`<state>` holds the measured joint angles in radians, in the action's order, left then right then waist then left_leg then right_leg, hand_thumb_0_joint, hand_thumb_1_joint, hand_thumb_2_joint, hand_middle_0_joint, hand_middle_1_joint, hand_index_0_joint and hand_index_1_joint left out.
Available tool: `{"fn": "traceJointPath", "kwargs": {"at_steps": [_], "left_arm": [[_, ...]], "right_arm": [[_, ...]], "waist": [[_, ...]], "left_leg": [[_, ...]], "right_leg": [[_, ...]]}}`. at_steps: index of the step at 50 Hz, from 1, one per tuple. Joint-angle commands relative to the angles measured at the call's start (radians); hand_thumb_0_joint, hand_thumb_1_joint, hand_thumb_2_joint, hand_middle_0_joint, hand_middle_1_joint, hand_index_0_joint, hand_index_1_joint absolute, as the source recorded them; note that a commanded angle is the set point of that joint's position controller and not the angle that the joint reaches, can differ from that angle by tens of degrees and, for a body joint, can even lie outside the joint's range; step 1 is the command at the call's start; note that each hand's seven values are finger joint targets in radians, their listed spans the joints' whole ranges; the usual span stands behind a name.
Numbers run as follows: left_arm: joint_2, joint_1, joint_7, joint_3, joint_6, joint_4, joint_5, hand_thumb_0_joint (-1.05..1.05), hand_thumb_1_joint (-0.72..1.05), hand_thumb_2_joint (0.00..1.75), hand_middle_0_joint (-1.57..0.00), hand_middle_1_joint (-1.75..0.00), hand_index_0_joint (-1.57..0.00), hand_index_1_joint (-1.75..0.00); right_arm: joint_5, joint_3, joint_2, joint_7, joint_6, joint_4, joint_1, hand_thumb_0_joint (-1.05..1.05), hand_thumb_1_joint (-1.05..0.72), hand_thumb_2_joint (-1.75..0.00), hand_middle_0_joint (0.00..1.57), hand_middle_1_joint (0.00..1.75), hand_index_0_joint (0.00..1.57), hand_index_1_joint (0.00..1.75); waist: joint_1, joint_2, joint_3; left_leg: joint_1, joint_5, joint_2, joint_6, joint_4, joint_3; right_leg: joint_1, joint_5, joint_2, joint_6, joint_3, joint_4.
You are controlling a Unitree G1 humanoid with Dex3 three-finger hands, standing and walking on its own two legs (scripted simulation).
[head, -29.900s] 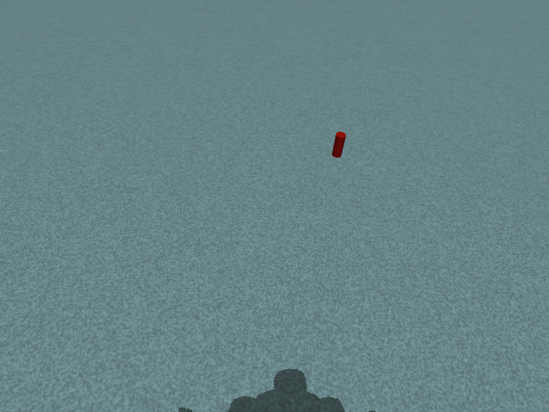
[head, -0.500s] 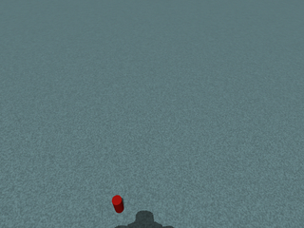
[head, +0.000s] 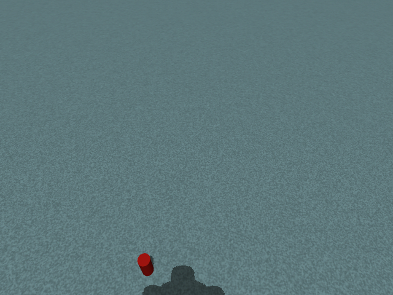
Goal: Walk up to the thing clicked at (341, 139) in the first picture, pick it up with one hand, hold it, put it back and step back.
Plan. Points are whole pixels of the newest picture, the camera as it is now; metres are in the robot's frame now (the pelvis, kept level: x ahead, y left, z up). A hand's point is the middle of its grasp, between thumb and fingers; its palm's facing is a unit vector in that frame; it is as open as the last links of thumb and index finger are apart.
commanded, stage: stand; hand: left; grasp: from the side
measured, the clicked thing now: (146, 265) +0.41 +0.22 -0.71
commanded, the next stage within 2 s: step back in 0.82 s
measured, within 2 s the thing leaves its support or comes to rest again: neither
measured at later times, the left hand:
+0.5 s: hand out of the picture +0.09 +0.25 -0.16, palm faces -0.03 -0.94 -0.34, open 7.4 cm
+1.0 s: hand out of the picture +0.08 +0.26 -0.16, palm faces -0.04 -0.92 -0.38, open 7.4 cm
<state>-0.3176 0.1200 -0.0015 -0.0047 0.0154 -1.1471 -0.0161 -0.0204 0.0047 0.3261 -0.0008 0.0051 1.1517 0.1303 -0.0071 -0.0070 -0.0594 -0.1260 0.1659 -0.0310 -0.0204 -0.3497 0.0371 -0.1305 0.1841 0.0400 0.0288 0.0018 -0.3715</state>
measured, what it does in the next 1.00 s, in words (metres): stands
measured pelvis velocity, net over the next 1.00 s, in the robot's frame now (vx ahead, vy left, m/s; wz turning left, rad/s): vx -0.02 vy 0.00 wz -0.02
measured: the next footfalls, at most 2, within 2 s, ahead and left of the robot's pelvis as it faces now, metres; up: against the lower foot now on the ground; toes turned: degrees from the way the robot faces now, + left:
left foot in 1.46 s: -0.10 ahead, +0.11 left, +0.00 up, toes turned +1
right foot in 1.82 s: -0.17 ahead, -0.13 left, +0.00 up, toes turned +1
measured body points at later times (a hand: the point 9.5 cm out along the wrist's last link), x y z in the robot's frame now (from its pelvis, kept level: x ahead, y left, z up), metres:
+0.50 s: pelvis +0.01 +0.00 +0.00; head +0.01 +0.00 +0.45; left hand +0.09 +0.30 -0.13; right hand +0.07 -0.30 -0.14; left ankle +0.02 +0.13 -0.75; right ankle +0.01 -0.14 -0.75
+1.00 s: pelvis -0.02 +0.00 -0.01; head +0.03 -0.01 +0.43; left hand +0.09 +0.31 -0.14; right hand +0.07 -0.31 -0.14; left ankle +0.02 +0.13 -0.75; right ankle +0.01 -0.14 -0.75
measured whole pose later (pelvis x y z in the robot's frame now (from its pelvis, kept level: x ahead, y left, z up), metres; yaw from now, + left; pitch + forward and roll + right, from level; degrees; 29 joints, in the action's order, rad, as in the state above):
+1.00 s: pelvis -0.02 +0.00 -0.01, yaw -1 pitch -1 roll +1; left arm -0.39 0.09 0.00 0.04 -0.02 -1.02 0.00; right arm 0.00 0.04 0.36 -0.02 -0.03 1.04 0.06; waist -0.01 0.02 -0.13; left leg -0.26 0.22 -0.04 -0.01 -0.50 0.05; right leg -0.29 0.24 0.04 0.01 -0.02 -0.55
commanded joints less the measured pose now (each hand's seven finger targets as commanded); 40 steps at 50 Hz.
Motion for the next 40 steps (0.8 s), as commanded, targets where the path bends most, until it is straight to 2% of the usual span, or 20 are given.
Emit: {"fn": "traceJointPath", "kwargs": {"at_steps": [1, 2, 6, 11, 13, 15, 21, 23, 25, 27, 36, 40], "left_arm": [[-0.216, -0.031, -0.018, 0.043, 0.015, 0.050, 0.002, 0.00, 0.90, 0.90, -0.20, -0.30, -0.20, -0.30], [-0.216, -0.030, -0.019, 0.044, 0.014, 0.050, 0.001, 0.00, 0.90, 0.90, -0.20, -0.30, -0.20, -0.30], [-0.219, -0.045, -0.016, 0.047, 0.012, 0.049, 0.000, 0.00, 0.90, 0.90, -0.20, -0.30, -0.20, -0.30], [-0.219, -0.053, -0.014, 0.048, 0.016, 0.060, 0.002, 0.00, 0.90, 0.90, -0.20, -0.30, -0.20, -0.30], [-0.225, -0.054, -0.015, 0.049, 0.018, 0.062, 0.002, 0.00, 0.90, 0.90, -0.20, -0.30, -0.20, -0.30], [-0.219, -0.057, -0.015, 0.046, 0.017, 0.065, 0.002, 0.00, 0.90, 0.90, -0.20, -0.30, -0.20, -0.30], [-0.222, -0.052, -0.017, 0.044, 0.016, 0.062, 0.002, 0.00, 0.90, 0.90, -0.20, -0.30, -0.20, -0.30], [-0.221, -0.051, -0.015, 0.042, 0.014, 0.059, 0.003, 0.00, 0.90, 0.90, -0.20, -0.30, -0.20, -0.30], [-0.224, -0.054, -0.014, 0.044, 0.013, 0.063, 0.002, 0.00, 0.90, 0.90, -0.20, -0.30, -0.20, -0.30], [-0.227, -0.048, -0.013, 0.044, 0.013, 0.060, 0.003, 0.00, 0.90, 0.90, -0.20, -0.30, -0.20, -0.30], [-0.233, -0.041, -0.013, 0.045, 0.018, 0.070, 0.002, 0.00, 0.90, 0.90, -0.20, -0.30, -0.20, -0.30], [-0.225, -0.038, -0.010, 0.041, 0.012, 0.068, 0.005, 0.00, 0.90, 0.90, -0.20, -0.30, -0.20, -0.30]], "right_arm": [[0.005, 0.039, 0.203, 0.014, 0.018, -0.048, -0.024, 0.00, -0.90, -0.90, 0.20, 0.30, 0.20, 0.30], [0.005, 0.040, 0.205, 0.014, 0.019, -0.049, -0.033, 0.00, -0.90, -0.90, 0.20, 0.30, 0.20, 0.30], [0.003, 0.042, 0.207, 0.013, 0.016, -0.046, -0.039, 0.00, -0.90, -0.90, 0.20, 0.30, 0.20, 0.30], [0.004, 0.043, 0.213, 0.013, 0.023, -0.048, -0.043, 0.00, -0.90, -0.90, 0.20, 0.30, 0.20, 0.30], [0.004, 0.043, 0.208, 0.012, 0.025, -0.050, -0.045, 0.00, -0.90, -0.90, 0.20, 0.30, 0.20, 0.30], [0.004, 0.044, 0.209, 0.014, 0.024, -0.048, -0.045, 0.00, -0.90, -0.90, 0.20, 0.30, 0.20, 0.30], [0.006, 0.046, 0.218, 0.013, 0.019, -0.047, -0.055, 0.00, -0.90, -0.90, 0.20, 0.30, 0.20, 0.30], [0.005, 0.043, 0.210, 0.011, 0.017, -0.042, -0.053, 0.00, -0.90, -0.90, 0.20, 0.30, 0.20, 0.30], [0.003, 0.046, 0.217, 0.011, 0.018, -0.043, -0.054, 0.00, -0.90, -0.90, 0.20, 0.30, 0.20, 0.30], [0.003, 0.047, 0.218, 0.009, 0.017, -0.043, -0.053, 0.00, -0.90, -0.90, 0.20, 0.30, 0.20, 0.30], [0.006, 0.048, 0.215, 0.008, 0.021, -0.051, -0.059, 0.00, -0.90, -0.90, 0.20, 0.30, 0.20, 0.30], [0.005, 0.044, 0.212, 0.008, 0.022, -0.047, -0.056, 0.00, -0.90, -0.90, 0.20, 0.30, 0.20, 0.30]], "waist": [[0.005, 0.011, 0.068], [0.006, 0.013, 0.066], [0.004, 0.019, 0.021], [0.005, -0.011, 0.071], [0.003, 0.008, 0.101], [0.004, 0.010, 0.107], [0.001, 0.011, 0.094], [0.001, 0.018, 0.050], [0.001, 0.005, 0.063], [0.000, 0.001, 0.036], [0.000, 0.007, 0.091], [0.003, -0.006, 0.046]], "left_leg": [[0.021, -0.097, -0.097, 0.028, 0.063, -0.081], [0.025, -0.097, -0.099, 0.026, 0.066, -0.082], [-0.001, 0.002, -0.093, 0.024, 0.086, -0.084], [0.019, -0.082, -0.102, 0.023, 0.079, -0.081], [0.049, -0.166, -0.106, 0.022, 0.068, -0.079], [0.056, -0.175, -0.108, 0.023, 0.065, -0.075], [0.060, -0.150, -0.109, 0.024, 0.066, -0.073], [0.034, -0.077, -0.104, 0.022, 0.084, -0.075], [0.038, -0.068, -0.106, 0.022, 0.087, -0.074], [0.011, -0.016, -0.101, 0.023, 0.100, -0.078], [0.065, -0.121, -0.111, 0.026, 0.077, -0.075], [0.023, -0.054, -0.106, 0.020, 0.099, -0.077]], "right_leg": [[0.007, -0.132, 0.093, -0.037, -0.073, 0.070], [0.004, -0.132, 0.092, -0.035, -0.070, 0.071], [-0.032, -0.008, 0.085, -0.033, -0.073, 0.097], [0.016, -0.112, 0.094, -0.037, -0.076, 0.084], [0.027, -0.185, 0.096, -0.037, -0.069, 0.068], [0.032, -0.200, 0.098, -0.036, -0.067, 0.066], [0.019, -0.185, 0.097, -0.033, -0.064, 0.076], [-0.012, -0.102, 0.091, -0.033, -0.065, 0.095], [-0.005, -0.095, 0.093, -0.037, -0.070, 0.092], [-0.015, -0.037, 0.087, -0.035, -0.071, 0.108], [0.005, -0.146, 0.095, -0.041, -0.070, 0.080], [-0.012, -0.070, 0.089, -0.040, -0.072, 0.091]]}}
